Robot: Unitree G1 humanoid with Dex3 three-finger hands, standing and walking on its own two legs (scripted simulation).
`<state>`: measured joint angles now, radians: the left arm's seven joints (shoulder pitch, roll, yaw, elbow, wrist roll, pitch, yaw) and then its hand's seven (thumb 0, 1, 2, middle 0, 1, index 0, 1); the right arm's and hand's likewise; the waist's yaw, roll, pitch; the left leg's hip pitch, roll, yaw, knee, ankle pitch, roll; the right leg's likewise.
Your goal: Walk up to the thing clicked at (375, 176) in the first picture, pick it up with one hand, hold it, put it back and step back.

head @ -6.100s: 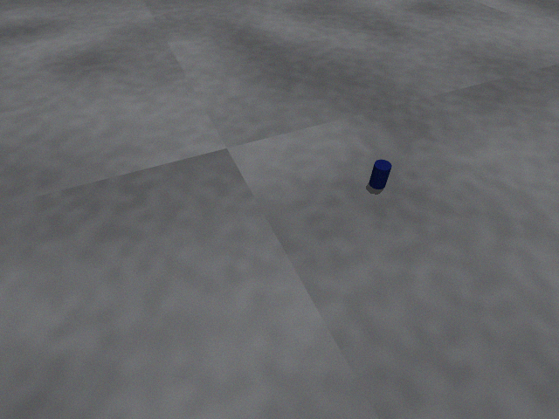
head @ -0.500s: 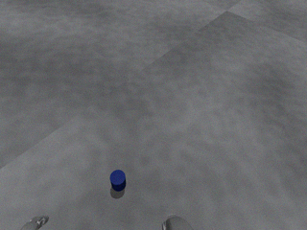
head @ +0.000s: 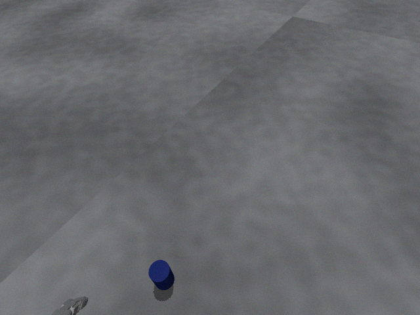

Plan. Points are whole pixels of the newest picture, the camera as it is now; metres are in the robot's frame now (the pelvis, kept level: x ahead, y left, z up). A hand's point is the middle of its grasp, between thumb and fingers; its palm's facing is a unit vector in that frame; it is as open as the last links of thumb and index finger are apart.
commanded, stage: walk up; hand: left
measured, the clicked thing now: (162, 275) +0.40 +0.24 -0.70
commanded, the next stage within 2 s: stand in 1.08 s
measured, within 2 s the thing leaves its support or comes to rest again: neither
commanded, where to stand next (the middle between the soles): +0.07 +0.02 m, yaw +1 degrees
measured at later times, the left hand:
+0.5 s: hand out of the picture +0.02 +0.33 -0.17, palm faces +0.01 -0.93 -0.37, open 7.4 cm
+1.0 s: hand out of the picture +0.07 +0.27 -0.12, palm faces +0.03 -0.90 -0.44, open 7.4 cm
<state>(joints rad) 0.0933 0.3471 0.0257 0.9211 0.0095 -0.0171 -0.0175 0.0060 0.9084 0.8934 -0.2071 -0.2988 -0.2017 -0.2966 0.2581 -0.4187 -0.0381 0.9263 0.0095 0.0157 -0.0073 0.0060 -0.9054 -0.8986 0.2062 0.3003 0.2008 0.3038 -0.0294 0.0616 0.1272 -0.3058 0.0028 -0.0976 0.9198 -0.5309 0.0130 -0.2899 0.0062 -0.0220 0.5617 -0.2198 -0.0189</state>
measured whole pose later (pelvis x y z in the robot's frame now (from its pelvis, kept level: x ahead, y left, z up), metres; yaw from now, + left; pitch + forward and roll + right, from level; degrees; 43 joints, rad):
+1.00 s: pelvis -0.02 -0.01 +0.00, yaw +3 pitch -3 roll +0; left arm 0.19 0.37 0.03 0.89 0.02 -0.05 0.01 0.01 0.90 0.89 -0.21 -0.30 -0.21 -0.30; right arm 0.24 -0.42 -0.05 0.92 -0.01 0.04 0.03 0.01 -0.91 -0.90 0.21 0.30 0.20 0.30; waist 0.00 0.07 0.10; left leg -0.38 -0.01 -0.10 0.89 -0.47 0.00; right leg -0.28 -0.03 -0.06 0.63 -0.30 -0.01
